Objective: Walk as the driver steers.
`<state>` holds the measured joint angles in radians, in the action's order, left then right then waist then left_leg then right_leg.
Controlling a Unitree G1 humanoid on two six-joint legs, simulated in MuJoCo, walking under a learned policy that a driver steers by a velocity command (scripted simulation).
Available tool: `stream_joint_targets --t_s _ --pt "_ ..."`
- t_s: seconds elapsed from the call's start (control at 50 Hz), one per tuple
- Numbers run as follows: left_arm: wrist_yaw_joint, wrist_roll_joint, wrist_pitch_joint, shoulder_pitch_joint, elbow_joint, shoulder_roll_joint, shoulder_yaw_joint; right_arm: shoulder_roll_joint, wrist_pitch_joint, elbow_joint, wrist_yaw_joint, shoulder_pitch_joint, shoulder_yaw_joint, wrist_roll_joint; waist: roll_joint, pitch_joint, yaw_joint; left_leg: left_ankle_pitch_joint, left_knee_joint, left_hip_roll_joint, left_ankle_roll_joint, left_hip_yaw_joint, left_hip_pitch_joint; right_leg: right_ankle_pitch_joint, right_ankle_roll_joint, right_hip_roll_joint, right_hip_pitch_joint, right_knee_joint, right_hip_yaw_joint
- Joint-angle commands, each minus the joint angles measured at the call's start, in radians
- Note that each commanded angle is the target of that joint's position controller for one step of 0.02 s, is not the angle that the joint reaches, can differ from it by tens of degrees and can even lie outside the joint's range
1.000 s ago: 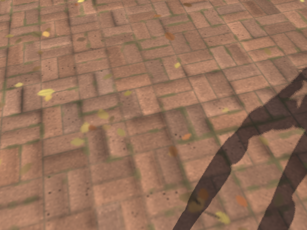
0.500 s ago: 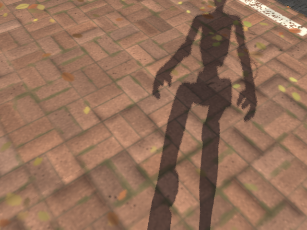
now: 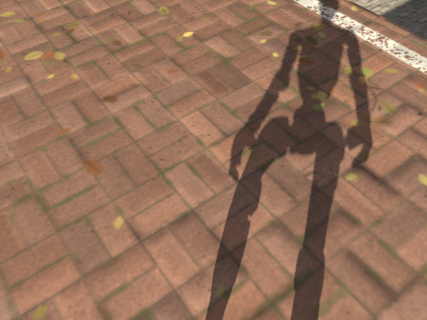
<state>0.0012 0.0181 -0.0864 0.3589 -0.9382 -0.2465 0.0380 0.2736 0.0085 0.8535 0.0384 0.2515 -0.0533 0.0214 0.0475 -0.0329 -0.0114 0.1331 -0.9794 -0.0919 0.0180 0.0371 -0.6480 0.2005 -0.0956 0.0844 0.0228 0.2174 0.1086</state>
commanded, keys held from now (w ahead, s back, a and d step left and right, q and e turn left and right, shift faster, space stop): w+q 0.54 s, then q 0.46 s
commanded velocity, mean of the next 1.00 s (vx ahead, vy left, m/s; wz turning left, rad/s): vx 0.37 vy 0.00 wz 0.52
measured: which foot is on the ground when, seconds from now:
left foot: up 0.00-0.22, down 0.24-0.74, up 0.76-1.00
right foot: down 0.00-0.26, up 0.28-0.72, down 0.74-1.00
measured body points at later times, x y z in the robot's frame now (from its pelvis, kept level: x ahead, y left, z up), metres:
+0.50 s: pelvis +0.27 +0.06 +0.00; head +0.30 +0.08 +0.44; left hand +0.35 +0.35 -0.12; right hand +0.38 -0.20 -0.13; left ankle +0.25 +0.10 -0.75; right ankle +0.39 -0.09 -0.67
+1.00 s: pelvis +0.45 +0.07 -0.01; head +0.49 +0.08 +0.44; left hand +0.41 +0.36 -0.11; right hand +0.71 -0.10 -0.13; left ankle +0.39 +0.17 -0.67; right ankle +0.57 +0.02 -0.75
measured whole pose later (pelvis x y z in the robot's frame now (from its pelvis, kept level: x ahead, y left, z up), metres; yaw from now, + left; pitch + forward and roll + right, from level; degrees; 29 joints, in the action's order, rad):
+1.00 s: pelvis +0.45 +0.07 -0.01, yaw +35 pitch +0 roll +0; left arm -0.03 0.03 -0.02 0.19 -0.75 -0.24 0.02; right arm 0.31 -0.07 0.73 0.02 0.21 -0.08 0.02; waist 0.04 -0.07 0.01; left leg 0.40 -1.08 0.02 -0.02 0.02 -0.52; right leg 0.12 -0.04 -0.04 0.31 0.43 0.13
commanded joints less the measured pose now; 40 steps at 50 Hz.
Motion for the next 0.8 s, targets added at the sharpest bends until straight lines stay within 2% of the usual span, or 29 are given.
stream_joint_targets --t_s 0.02,0.1,0.14,0.16,0.2,0.22,0.24,0.26,0.28,0.3,0.32,0.34,0.36,0.38,0.4,0.46,0.54,0.62,0.66,0.7,0.72,0.74,0.76,0.78,0.8 --pt "-0.005 -0.001 -0.024 -0.023 0.044 -0.098 0.013 0.029 0.011 -0.065 0.004 -0.057 -0.002 0.001 -0.1 -0.059 0.005 -0.12 0.103 0.003 0.0 -0.017 -0.026 -0.311 -0.07 -0.268 0.056 -0.121 -0.068" --pt "-0.02 0.001 -0.02 0.043 0.007 -0.108 0.01 0.015 0.017 -0.119 0.015 -0.186 0.014 0.009 -0.093 -0.083 -0.037 -0.144 0.269 0.021 0.031 -0.101 -0.026 -0.445 -0.054 -0.296 -0.053 -0.089 -0.003" --pt "-0.028 0.006 -0.013 0.06 -0.008 -0.121 0.011 0.017 0.02 -0.139 0.018 -0.208 0.016 0.011 -0.096 -0.079 -0.035 -0.085 0.328 0.046 0.063 -0.137 -0.005 -0.585 -0.039 -0.312 -0.122 -0.028 0.025" --pt "-0.031 0.009 -0.01 0.052 -0.009 -0.132 0.012 0.022 0.019 -0.14 0.016 -0.192 0.014 0.011 -0.105 -0.062 -0.021 -0.041 0.347 0.072 0.083 -0.159 0.038 -0.733 -0.029 -0.315 -0.145 0.028 0.044" --pt "-0.038 0.014 -0.001 0.035 -0.007 -0.163 0.019 0.044 0.018 -0.12 0.008 -0.1 0.003 0.015 -0.136 0.005 0.026 0.069 0.353 0.141 0.13 -0.201 0.16 -1.035 -0.017 -0.323 -0.175 0.214 0.075" --pt "-0.038 0.018 0.009 0.027 -0.001 -0.178 0.024 0.065 0.022 -0.092 0.004 0.0 -0.009 0.018 -0.138 0.065 0.068 0.107 0.381 0.173 0.156 -0.2 0.271 -1.062 -0.016 -0.324 -0.156 0.378 0.083" --pt "-0.037 0.013 0.014 0.011 0.012 -0.185 0.026 0.1 0.03 -0.047 -0.003 0.15 -0.029 0.028 -0.105 0.145 0.143 0.082 0.462 0.174 0.193 -0.15 0.484 -0.906 0.001 -0.3 -0.043 0.611 0.1" --pt "-0.028 -0.002 0.006 0.017 0.06 -0.133 0.012 0.217 0.027 -0.031 -0.02 0.262 -0.067 0.033 0.035 0.25 0.176 0.153 0.499 -0.054 0.291 0.173 0.757 -0.49 0.038 -0.22 0.242 0.968 0.119" --pt "-0.009 -0.007 -0.005 0.011 0.114 -0.096 0.011 0.278 0.018 -0.046 -0.02 0.199 -0.082 0.007 0.207 0.315 0.103 0.015 0.648 -0.258 0.435 0.71 0.948 0.316 0.078 0.007 0.607 1.258 -0.026" --pt "-0.004 0.012 -0.015 -0.08 0.129 -0.131 0.014 0.252 0.012 -0.047 -0.021 0.166 -0.081 -0.021 0.036 0.239 0.12 0.015 0.672 -0.232 0.413 0.613 0.899 0.238 0.065 -0.078 0.709 1.27 -0.178" --pt "0.0 0.0 -0.027 -0.109 0.145 -0.12 0.008 0.197 0.011 -0.05 -0.027 0.116 -0.067 -0.02 -0.025 0.119 0.09 -0.025 0.692 -0.214 0.377 0.491 0.76 0.151 0.065 -0.123 0.715 1.2 -0.17" --pt "-0.001 0.0 -0.029 -0.1 0.139 -0.114 0.009 0.144 0.011 -0.049 -0.029 0.078 -0.053 -0.016 -0.089 0.039 0.043 -0.105 0.716 -0.165 0.327 0.402 0.629 0.119 0.069 -0.157 0.665 1.096 -0.16" --pt "-0.002 0.016 -0.013 -0.099 0.144 -0.108 0.008 0.118 0.017 -0.049 -0.033 0.048 -0.045 -0.02 -0.089 0.008 0.011 -0.173 0.729 -0.116 0.299 0.333 0.541 0.117 0.085 -0.175 0.613 1.029 -0.162" --pt "0.0 0.029 0.009 -0.074 0.139 -0.097 0.004 0.106 0.024 -0.055 -0.034 0.03 -0.039 -0.021 -0.069 0.017 -0.01 -0.209 0.743 -0.081 0.285 0.279 0.49 0.112 0.1 -0.182 0.556 0.984 -0.159" --pt "0.003 0.035 0.027 -0.069 0.143 -0.088 0.003 0.111 0.035 -0.054 -0.032 0.039 -0.039 -0.022 -0.054 0.027 -0.016 -0.258 0.746 -0.061 0.285 0.255 0.467 0.111 0.113 -0.179 0.537 0.954 -0.147" --pt "0.01 0.033 0.048 -0.136 0.18 -0.075 -0.001 0.15 0.049 -0.046 -0.031 0.079 -0.05 -0.022 -0.028 0.017 -0.007 -0.276 0.767 -0.019 0.272 0.217 0.438 0.032 0.146 -0.179 0.566 0.82 -0.117" --pt "0.016 0.025 0.046 -0.302 0.238 -0.073 -0.007 0.152 0.042 -0.041 -0.032 0.147 -0.054 -0.023 0.01 -0.001 0.058 -0.241 0.754 0.012 0.223 0.227 0.492 -0.13 0.164 -0.163 0.615 0.594 -0.111" --pt "0.01 0.01 0.032 -0.373 0.269 -0.073 -0.015 0.162 0.026 -0.038 -0.044 0.195 -0.057 -0.015 0.024 0.022 0.092 -0.584 0.616 0.023 0.175 0.22 0.563 -0.165 0.147 -0.09 0.557 0.455 -0.098" --pt "0.003 0.007 0.022 -0.348 0.269 -0.092 -0.013 0.163 0.017 -0.049 -0.051 0.181 -0.058 -0.007 0.042 0.043 0.08 -0.612 0.547 0.027 0.14 0.253 0.575 -0.135 0.127 -0.058 0.472 0.381 -0.117" --pt "-0.009 0.007 0.009 -0.223 0.237 -0.138 0.001 0.177 0.02 -0.075 -0.056 0.115 -0.062 -0.007 0.054 0.076 0.015 -0.627 0.434 0.047 0.094 0.294 0.552 -0.131 0.094 -0.037 0.303 0.271 -0.137" --pt "-0.019 0.015 -0.007 -0.121 0.216 -0.16 0.008 0.173 0.028 -0.087 -0.051 0.08 -0.06 -0.021 0.019 0.116 -0.049 -0.573 0.29 0.096 0.066 0.273 0.501 -0.267 0.069 -0.078 0.145 0.174 -0.153" --pt "-0.033 0.03 -0.017 0.007 0.212 -0.232 0.022 0.104 0.04 -0.129 -0.048 0.096 -0.041 -0.04 -0.104 0.257 -0.078 -0.204 0.029 0.148 0.032 0.205 0.367 -0.553 0.015 -0.328 -0.108 0.22 -0.342" --pt "-0.027 0.021 0.005 -0.019 0.233 -0.293 0.037 0.042 0.028 -0.139 -0.063 0.287 -0.031 -0.073 -0.32 0.419 0.011 0.598 -0.235 0.292 0.017 0.076 0.165 -0.968 -0.155 -0.631 -0.305 0.266 -0.646" --pt "-0.023 -0.006 0.026 -0.05 0.244 -0.215 0.034 0.14 0.003 -0.09 -0.073 0.296 -0.044 -0.021 -0.177 0.411 0.015 0.512 -0.318 0.198 0.023 0.067 0.139 -0.832 -0.178 -0.583 -0.199 0.26 -0.662" --pt "-0.025 -0.008 0.031 -0.104 0.26 -0.124 0.008 0.155 -0.009 -0.093 -0.065 0.205 -0.052 -0.006 -0.112 0.276 0.011 0.433 -0.314 0.172 0.011 0.062 0.128 -0.699 -0.147 -0.503 -0.074 0.22 -0.513"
